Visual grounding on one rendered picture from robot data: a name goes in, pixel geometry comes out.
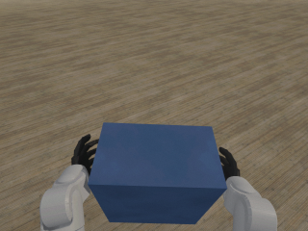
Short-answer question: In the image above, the carton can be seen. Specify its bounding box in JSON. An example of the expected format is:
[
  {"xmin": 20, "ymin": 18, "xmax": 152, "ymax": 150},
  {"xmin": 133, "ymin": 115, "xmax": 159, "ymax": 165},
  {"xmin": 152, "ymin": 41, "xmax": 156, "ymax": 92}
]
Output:
[{"xmin": 88, "ymin": 122, "xmax": 227, "ymax": 224}]

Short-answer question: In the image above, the robot left forearm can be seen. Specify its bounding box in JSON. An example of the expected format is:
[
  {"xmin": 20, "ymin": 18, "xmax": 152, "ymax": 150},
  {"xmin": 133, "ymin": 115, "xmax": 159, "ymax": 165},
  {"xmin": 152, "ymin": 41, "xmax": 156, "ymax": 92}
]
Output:
[{"xmin": 39, "ymin": 165, "xmax": 90, "ymax": 231}]

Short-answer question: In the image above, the robot right forearm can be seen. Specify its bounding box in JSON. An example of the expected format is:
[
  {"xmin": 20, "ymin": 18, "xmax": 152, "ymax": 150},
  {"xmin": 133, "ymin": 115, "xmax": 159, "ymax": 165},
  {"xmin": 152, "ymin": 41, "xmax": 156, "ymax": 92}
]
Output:
[{"xmin": 222, "ymin": 176, "xmax": 278, "ymax": 231}]

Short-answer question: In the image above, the robot right hand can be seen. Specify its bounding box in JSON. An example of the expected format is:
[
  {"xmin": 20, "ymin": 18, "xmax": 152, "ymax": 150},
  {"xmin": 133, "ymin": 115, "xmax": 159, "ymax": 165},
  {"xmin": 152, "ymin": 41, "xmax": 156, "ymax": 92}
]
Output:
[{"xmin": 218, "ymin": 147, "xmax": 241, "ymax": 181}]

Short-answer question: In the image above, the robot left hand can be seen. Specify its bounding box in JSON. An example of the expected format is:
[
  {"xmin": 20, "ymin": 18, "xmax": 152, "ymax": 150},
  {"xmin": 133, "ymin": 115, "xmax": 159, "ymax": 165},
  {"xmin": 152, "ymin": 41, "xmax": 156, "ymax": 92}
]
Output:
[{"xmin": 71, "ymin": 134, "xmax": 99, "ymax": 176}]

